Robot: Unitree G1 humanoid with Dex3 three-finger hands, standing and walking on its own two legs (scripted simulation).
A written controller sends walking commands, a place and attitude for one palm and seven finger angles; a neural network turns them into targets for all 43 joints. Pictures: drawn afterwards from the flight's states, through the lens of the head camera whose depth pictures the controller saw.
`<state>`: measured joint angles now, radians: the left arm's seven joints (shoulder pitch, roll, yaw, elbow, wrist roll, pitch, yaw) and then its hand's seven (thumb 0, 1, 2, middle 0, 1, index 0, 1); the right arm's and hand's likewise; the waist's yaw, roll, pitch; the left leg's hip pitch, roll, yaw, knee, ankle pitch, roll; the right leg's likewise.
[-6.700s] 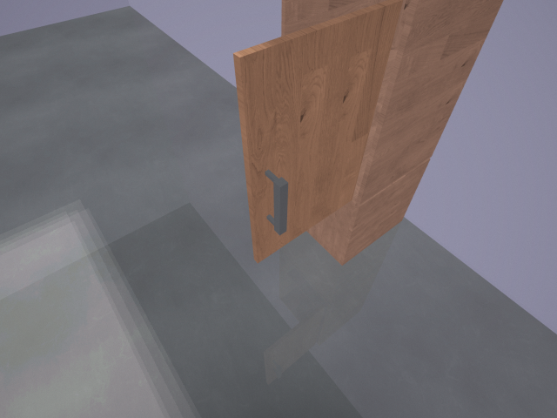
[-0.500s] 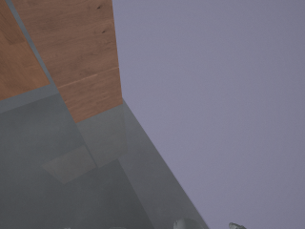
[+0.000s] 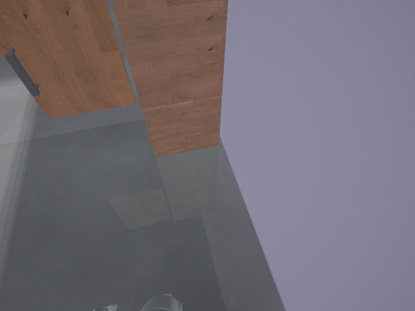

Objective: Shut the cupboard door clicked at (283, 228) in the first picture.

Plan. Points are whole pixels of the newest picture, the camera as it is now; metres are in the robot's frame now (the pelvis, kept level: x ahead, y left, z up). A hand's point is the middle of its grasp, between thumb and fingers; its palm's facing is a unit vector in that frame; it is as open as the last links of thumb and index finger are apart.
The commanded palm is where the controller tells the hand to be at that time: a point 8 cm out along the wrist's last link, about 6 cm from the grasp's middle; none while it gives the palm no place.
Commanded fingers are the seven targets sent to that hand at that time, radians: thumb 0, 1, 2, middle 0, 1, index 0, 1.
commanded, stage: turn to face it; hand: left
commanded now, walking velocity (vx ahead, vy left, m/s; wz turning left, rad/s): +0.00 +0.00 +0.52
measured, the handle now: (24, 72) +0.85 +0.70 -0.09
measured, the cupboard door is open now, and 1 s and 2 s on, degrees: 91 91 91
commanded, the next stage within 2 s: take the last steps up to it in 0.56 s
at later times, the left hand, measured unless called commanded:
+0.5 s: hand out of the picture +0.07 +0.23 -0.16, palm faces +0.19 -0.94 -0.27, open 7.3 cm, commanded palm none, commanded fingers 0.00 0.90 0.90 -0.20 -0.30 -0.20 -0.30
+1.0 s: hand out of the picture -0.07 +0.17 -0.17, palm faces +0.44 -0.87 -0.22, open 7.3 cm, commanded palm none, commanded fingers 0.00 0.90 0.90 -0.20 -0.30 -0.20 -0.30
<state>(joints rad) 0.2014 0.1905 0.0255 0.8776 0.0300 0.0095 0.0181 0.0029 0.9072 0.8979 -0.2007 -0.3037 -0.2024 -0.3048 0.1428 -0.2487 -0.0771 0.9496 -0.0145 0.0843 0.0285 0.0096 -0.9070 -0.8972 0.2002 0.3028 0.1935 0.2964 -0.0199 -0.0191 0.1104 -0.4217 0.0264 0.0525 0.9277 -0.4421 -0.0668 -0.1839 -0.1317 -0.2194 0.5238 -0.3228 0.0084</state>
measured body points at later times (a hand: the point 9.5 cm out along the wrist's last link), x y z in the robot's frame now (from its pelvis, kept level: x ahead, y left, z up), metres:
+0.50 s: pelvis +0.01 +0.00 +0.00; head +0.06 +0.01 +0.45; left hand +0.06 +0.28 -0.14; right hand +0.12 -0.22 -0.15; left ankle +0.00 +0.12 -0.74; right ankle +0.02 -0.13 -0.71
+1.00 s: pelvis +0.04 +0.02 +0.00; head +0.07 +0.03 +0.45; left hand -0.10 +0.22 -0.15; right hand +0.23 -0.18 -0.14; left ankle +0.02 +0.15 -0.71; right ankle +0.02 -0.12 -0.74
